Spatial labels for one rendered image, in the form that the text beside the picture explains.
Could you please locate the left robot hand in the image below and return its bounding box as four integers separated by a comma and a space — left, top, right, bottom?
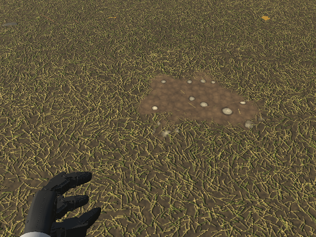
23, 171, 102, 237

